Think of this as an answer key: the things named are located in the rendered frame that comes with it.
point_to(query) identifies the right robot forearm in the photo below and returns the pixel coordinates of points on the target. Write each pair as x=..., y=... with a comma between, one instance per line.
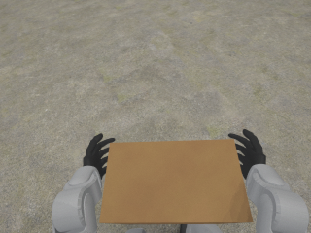
x=279, y=209

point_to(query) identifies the left robot forearm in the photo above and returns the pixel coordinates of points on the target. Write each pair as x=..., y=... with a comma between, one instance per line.
x=73, y=209

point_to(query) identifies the carton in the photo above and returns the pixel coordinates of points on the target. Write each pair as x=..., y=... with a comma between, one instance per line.
x=174, y=182

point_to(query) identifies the robot right hand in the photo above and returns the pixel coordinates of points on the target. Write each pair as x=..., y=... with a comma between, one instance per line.
x=253, y=153

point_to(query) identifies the robot left hand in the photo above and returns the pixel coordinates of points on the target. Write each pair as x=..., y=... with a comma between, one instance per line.
x=94, y=154

